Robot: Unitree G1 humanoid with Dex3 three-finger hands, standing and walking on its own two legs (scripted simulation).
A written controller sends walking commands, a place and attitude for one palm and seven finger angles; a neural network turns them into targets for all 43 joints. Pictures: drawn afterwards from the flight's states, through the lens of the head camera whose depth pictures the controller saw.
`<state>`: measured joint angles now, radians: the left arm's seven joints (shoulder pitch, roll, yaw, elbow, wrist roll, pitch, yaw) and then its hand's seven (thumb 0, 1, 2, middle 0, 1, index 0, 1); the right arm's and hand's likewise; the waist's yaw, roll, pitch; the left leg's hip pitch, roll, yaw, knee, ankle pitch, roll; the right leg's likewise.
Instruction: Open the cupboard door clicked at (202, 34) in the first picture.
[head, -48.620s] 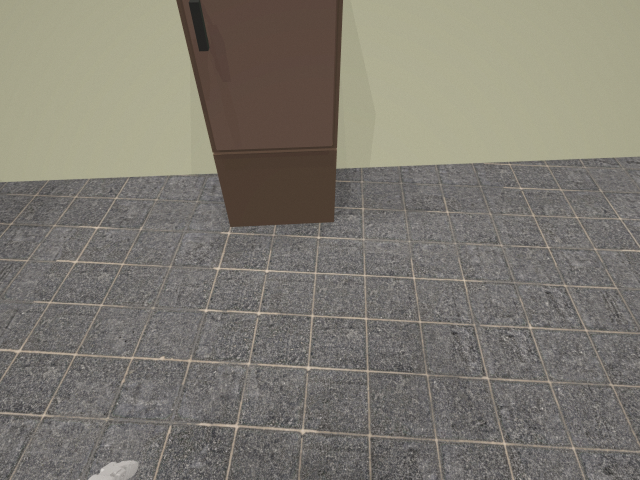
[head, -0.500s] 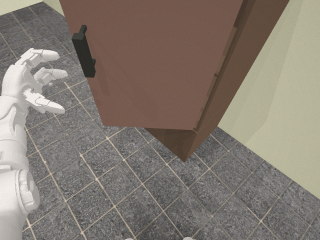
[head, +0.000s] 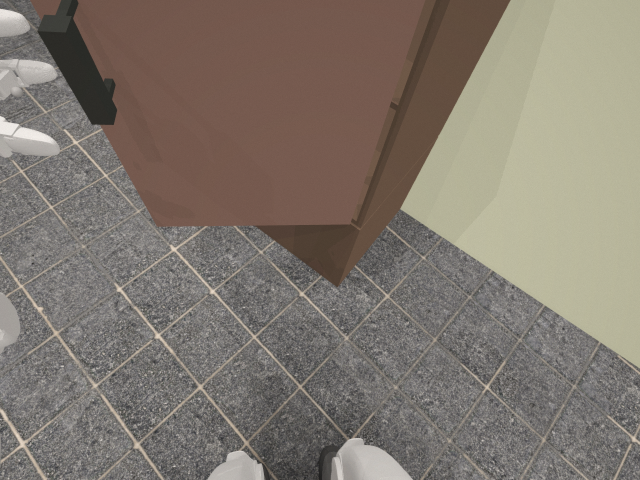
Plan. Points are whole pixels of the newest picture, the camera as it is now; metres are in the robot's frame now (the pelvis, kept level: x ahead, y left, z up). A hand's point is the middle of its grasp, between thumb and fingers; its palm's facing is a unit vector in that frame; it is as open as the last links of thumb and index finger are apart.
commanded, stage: move the hooked fingers beside the handle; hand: left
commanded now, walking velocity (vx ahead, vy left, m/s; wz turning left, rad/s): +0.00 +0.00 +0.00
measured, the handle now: (87, 62) +0.59 +0.22 +0.12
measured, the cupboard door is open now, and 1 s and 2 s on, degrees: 41 41 41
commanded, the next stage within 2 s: slide the fingers in behind the handle in 1.22 s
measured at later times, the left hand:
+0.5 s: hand (15, 92) +0.52 +0.27 +0.14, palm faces -0.05 -1.00 -0.01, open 14.0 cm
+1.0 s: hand (34, 88) +0.53 +0.26 +0.14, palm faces -0.03 -1.00 +0.00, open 14.0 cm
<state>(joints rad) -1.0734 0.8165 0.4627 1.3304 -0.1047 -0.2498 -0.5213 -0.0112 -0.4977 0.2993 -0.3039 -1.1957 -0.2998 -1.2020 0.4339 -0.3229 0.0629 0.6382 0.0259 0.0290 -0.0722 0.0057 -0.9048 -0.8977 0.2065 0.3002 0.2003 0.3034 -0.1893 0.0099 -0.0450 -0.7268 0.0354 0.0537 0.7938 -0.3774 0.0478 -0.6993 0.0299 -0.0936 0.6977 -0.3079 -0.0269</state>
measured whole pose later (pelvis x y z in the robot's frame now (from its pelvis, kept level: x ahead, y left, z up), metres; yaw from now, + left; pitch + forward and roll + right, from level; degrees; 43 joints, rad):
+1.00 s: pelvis +0.00 +0.01 -0.01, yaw +0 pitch +19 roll -4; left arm -1.10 0.79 0.45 1.32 -0.09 -0.26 -0.48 -0.01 -0.50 0.30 -0.30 -1.20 -0.30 -1.20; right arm 0.43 -0.31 0.07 0.62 0.02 0.07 -0.06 0.00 -0.91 -0.90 0.21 0.30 0.20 0.30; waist -0.20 0.02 -0.06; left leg -0.77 0.04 0.05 0.84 -0.40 0.06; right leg -0.74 0.03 -0.09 0.72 -0.32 -0.02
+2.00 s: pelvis +0.01 +0.01 +0.00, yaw -1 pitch +18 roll -3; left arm -0.99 0.67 0.43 1.24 -0.13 -0.26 -0.41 -0.01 -0.50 0.30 -0.29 -1.19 -0.30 -1.20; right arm 0.44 -0.28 0.06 0.61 0.02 0.08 -0.03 0.00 -0.90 -0.90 0.21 0.30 0.20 0.30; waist -0.17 0.03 -0.08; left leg -0.72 0.04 0.05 0.82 -0.42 0.05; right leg -0.69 0.04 -0.09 0.71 -0.33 -0.02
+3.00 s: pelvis +0.02 +0.00 +0.00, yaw +0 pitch +18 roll -3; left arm -0.98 0.56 0.37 1.20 -0.13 -0.28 -0.31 -0.01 -0.50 0.30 -0.27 -1.20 -0.28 -1.20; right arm 0.44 -0.29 0.03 0.64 0.00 0.04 -0.01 0.00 -0.91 -0.90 0.20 0.30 0.20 0.30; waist -0.16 0.04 -0.09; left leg -0.71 0.03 0.05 0.81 -0.41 0.05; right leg -0.69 0.03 -0.08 0.72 -0.34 -0.02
